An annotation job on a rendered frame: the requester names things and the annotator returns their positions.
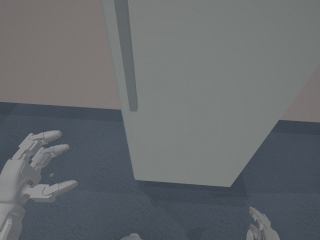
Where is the left robot shin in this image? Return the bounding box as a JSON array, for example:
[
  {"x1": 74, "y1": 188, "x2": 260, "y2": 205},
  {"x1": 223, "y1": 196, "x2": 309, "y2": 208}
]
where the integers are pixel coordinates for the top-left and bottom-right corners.
[{"x1": 130, "y1": 233, "x2": 140, "y2": 238}]

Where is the handle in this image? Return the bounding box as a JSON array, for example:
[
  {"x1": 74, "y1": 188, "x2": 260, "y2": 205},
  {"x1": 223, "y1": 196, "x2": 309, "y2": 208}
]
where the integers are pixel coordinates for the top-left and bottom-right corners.
[{"x1": 114, "y1": 0, "x2": 138, "y2": 112}]

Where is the left robot forearm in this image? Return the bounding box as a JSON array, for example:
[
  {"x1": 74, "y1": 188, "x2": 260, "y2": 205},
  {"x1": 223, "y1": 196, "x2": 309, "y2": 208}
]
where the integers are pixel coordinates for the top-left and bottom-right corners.
[{"x1": 0, "y1": 201, "x2": 26, "y2": 240}]

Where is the left robot hand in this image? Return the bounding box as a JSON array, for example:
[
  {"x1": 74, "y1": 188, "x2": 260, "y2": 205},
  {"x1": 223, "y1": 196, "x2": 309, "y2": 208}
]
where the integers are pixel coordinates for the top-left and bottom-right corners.
[{"x1": 0, "y1": 130, "x2": 78, "y2": 207}]

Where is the fridge door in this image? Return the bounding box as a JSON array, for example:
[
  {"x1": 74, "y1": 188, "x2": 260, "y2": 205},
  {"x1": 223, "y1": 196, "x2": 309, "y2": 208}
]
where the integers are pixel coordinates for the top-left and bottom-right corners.
[{"x1": 102, "y1": 0, "x2": 320, "y2": 187}]

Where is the right robot hand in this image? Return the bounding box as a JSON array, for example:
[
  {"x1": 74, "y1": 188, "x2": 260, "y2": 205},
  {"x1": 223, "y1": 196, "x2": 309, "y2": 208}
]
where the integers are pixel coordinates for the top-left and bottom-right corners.
[{"x1": 246, "y1": 206, "x2": 280, "y2": 240}]

